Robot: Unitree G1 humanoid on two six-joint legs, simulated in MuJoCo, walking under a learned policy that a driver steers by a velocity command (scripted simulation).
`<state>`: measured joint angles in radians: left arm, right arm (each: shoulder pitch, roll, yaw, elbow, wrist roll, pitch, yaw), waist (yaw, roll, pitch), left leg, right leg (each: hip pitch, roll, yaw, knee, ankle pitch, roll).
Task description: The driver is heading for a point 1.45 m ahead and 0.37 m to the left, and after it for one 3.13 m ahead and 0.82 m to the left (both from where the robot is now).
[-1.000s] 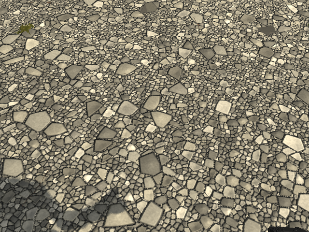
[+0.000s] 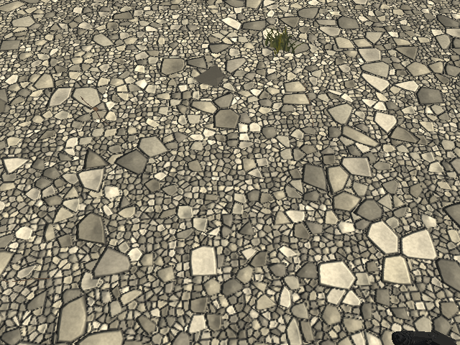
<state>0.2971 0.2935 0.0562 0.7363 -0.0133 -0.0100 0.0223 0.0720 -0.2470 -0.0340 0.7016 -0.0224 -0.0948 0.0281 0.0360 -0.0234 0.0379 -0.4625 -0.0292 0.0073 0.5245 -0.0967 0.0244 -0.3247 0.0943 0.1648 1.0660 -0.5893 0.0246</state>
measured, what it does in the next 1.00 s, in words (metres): walks ahead: right foot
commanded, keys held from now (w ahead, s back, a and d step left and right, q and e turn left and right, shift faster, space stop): no key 0.60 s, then w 0.40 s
